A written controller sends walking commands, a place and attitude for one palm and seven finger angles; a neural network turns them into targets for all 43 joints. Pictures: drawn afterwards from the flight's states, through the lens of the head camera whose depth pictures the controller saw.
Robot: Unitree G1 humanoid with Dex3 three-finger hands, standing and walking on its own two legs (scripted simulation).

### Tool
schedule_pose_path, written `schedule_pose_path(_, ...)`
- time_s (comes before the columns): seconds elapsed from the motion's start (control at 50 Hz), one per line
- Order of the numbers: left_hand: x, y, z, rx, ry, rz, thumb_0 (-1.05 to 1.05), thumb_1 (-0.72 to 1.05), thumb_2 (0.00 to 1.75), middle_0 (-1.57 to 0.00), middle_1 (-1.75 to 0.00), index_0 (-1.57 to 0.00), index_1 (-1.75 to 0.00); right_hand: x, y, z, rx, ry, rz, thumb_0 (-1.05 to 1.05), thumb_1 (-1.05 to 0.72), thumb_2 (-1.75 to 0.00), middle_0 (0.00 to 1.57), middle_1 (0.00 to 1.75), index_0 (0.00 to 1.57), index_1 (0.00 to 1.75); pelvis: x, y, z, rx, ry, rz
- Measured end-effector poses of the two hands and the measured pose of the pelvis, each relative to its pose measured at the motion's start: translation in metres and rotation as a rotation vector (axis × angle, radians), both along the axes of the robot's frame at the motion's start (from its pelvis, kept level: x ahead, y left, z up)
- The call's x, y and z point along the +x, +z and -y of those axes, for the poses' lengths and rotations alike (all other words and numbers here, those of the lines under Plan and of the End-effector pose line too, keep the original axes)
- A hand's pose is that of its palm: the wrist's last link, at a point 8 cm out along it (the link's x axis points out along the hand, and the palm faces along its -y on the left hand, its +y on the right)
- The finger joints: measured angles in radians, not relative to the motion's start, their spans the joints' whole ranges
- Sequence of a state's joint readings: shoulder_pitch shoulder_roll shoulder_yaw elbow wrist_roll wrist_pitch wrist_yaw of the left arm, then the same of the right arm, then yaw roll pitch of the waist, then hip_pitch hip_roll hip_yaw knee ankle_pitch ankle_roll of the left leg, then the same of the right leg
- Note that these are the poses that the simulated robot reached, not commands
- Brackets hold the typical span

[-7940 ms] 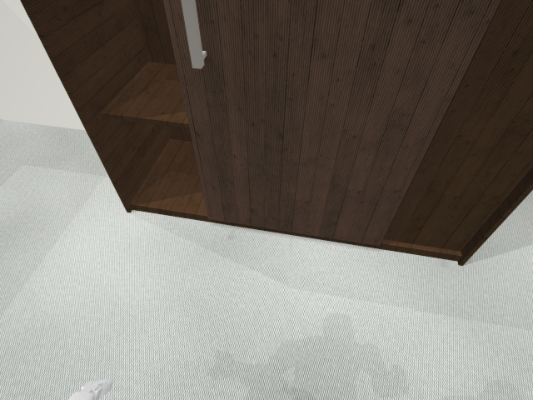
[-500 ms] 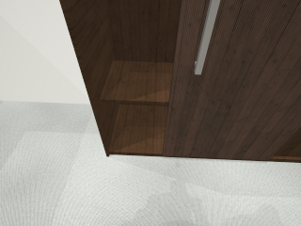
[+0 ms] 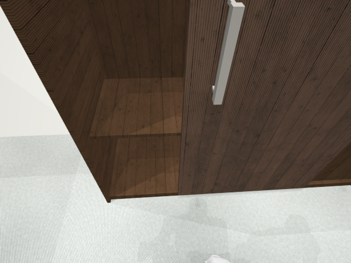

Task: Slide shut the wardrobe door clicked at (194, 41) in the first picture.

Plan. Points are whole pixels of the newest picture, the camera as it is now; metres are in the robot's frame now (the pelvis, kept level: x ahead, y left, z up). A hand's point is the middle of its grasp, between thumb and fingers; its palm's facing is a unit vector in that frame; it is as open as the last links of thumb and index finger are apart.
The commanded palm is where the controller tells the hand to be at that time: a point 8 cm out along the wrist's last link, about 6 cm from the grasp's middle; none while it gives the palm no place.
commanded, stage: come to a stop and stand still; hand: right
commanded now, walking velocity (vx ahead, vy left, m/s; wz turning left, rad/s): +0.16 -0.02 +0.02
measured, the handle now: (223, 57) +0.58 -0.11 +0.19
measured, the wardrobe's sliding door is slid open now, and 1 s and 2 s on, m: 0.41 0.41 0.41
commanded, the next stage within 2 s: look again from close up in 1.96 s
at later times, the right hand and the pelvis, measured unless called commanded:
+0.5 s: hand (258, 260) +0.17 -0.22 -0.17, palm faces +0.00 +0.97 -0.26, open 7.3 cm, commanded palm none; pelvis +0.09 -0.02 -0.01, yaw +2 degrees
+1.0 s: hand out of the picture +0.11 -0.24 -0.18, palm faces -0.01 +0.97 -0.23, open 7.3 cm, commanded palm none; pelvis +0.06 -0.05 -0.01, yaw +2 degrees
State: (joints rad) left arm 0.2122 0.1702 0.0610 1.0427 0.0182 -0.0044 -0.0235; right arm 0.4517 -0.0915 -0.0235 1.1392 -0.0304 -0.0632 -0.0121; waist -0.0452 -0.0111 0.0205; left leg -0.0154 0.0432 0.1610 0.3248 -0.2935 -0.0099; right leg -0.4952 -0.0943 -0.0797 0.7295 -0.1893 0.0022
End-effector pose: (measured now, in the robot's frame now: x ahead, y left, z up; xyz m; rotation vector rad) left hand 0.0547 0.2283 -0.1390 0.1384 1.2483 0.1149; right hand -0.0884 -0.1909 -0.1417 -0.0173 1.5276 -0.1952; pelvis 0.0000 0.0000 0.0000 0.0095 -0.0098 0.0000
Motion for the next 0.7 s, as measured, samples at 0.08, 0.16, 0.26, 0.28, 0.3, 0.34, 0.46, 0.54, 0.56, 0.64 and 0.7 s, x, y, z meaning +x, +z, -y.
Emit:
schedule_pose_path(0.08,0.061,-0.005,0.025,0.026,-0.047,0.082,0.01,0.92,0.90,-0.20,-0.30,-0.20,-0.30,0.015,-0.018,0.019,0.024,-0.026,-0.058,0.01,-0.91,-0.90,0.21,0.30,0.21,0.30,0.033,-0.016,0.023,0.019,0.002,-0.003)
schedule_pose_path(0.16,0.088,-0.002,0.046,0.036,-0.029,0.117,0.01,0.91,0.90,-0.20,-0.30,-0.20,-0.30,0.056,-0.025,0.046,0.010,0.012,-0.056,0.01,-0.91,-0.90,0.21,0.30,0.20,0.30,0.053,-0.017,0.035,-0.006,0.021,0.002)
schedule_pose_path(0.26,0.099,0.006,0.050,0.054,0.030,0.106,-0.01,0.94,0.90,-0.20,-0.30,-0.20,-0.30,0.134,-0.017,0.071,-0.039,0.075,0.061,0.01,-0.91,-0.90,0.20,0.30,0.20,0.30,0.073,-0.006,0.043,-0.018,0.039,-0.001)
schedule_pose_path(0.28,0.101,0.007,0.049,0.057,0.034,0.098,-0.02,0.95,0.90,-0.20,-0.30,-0.20,-0.30,0.149,-0.016,0.074,-0.047,0.086,0.085,0.01,-0.91,-0.90,0.20,0.30,0.20,0.30,0.076,-0.005,0.043,-0.017,0.039,-0.002)
schedule_pose_path(0.3,0.101,0.007,0.048,0.060,0.037,0.088,-0.02,0.95,0.90,-0.21,-0.30,-0.20,-0.30,0.164,-0.014,0.077,-0.056,0.096,0.108,0.01,-0.91,-0.90,0.20,0.30,0.20,0.30,0.079,-0.004,0.043,-0.016,0.037,-0.003)
schedule_pose_path(0.34,0.101,0.006,0.043,0.064,0.043,0.064,-0.02,0.95,0.90,-0.21,-0.30,-0.20,-0.30,0.190,-0.011,0.081,-0.073,0.113,0.154,0.01,-0.91,-0.90,0.20,0.30,0.20,0.30,0.083,-0.004,0.041,-0.013,0.036,-0.005)
schedule_pose_path(0.46,0.090,-0.004,0.023,0.054,0.071,-0.007,0.00,0.93,0.90,-0.20,-0.30,-0.20,-0.30,0.245,0.001,0.079,-0.124,0.155,0.256,0.00,-0.91,-0.90,0.20,0.30,0.20,0.30,0.091,-0.005,0.027,-0.010,0.036,-0.009)
schedule_pose_path(0.54,0.079,-0.019,0.005,0.027,0.098,-0.042,0.00,0.92,0.90,-0.20,-0.30,-0.20,-0.30,0.260,0.004,0.068,-0.162,0.186,0.295,0.00,-0.91,-0.90,0.20,0.30,0.20,0.30,0.095,-0.013,0.011,-0.026,0.041,-0.015)
schedule_pose_path(0.56,0.076,-0.021,0.001,0.023,0.106,-0.050,0.00,0.92,0.90,-0.20,-0.30,-0.20,-0.30,0.261,0.005,0.065,-0.165,0.193,0.294,0.00,-0.91,-0.90,0.20,0.30,0.20,0.30,0.095,-0.013,0.008,-0.021,0.040,-0.014)
schedule_pose_path(0.64,0.066,-0.021,-0.007,0.021,0.120,-0.084,0.01,0.91,0.90,-0.20,-0.30,-0.20,-0.30,0.255,0.010,0.053,-0.157,0.200,0.278,0.00,-0.91,-0.90,0.20,0.30,0.20,0.30,0.092,-0.008,0.005,-0.028,0.038,-0.015)
schedule_pose_path(0.7,0.060,-0.018,-0.008,0.021,0.114,-0.098,0.01,0.91,0.90,-0.20,-0.30,-0.20,-0.30,0.249,0.012,0.048,-0.144,0.191,0.267,0.00,-0.91,-0.90,0.20,0.30,0.20,0.30,0.089,-0.005,0.006,-0.033,0.035,-0.015)
